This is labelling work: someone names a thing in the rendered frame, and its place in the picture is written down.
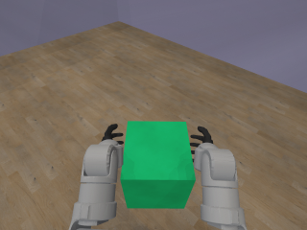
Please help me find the right robot hand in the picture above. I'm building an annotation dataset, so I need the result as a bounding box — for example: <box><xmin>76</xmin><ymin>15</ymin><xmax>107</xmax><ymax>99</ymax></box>
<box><xmin>190</xmin><ymin>126</ymin><xmax>213</xmax><ymax>163</ymax></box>

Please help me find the right robot forearm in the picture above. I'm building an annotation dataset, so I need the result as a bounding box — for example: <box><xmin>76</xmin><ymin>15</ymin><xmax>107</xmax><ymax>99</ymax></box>
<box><xmin>193</xmin><ymin>143</ymin><xmax>247</xmax><ymax>230</ymax></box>

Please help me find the left robot hand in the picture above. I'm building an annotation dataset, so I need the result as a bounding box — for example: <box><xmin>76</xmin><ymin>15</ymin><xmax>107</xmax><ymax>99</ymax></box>
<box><xmin>102</xmin><ymin>124</ymin><xmax>124</xmax><ymax>145</ymax></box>

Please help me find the carton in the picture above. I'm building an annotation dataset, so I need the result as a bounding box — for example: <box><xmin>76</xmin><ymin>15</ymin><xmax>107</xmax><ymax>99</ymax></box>
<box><xmin>120</xmin><ymin>121</ymin><xmax>196</xmax><ymax>209</ymax></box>

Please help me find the left robot forearm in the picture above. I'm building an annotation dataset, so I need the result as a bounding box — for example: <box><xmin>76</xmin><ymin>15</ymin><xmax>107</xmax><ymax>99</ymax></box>
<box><xmin>68</xmin><ymin>139</ymin><xmax>124</xmax><ymax>230</ymax></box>

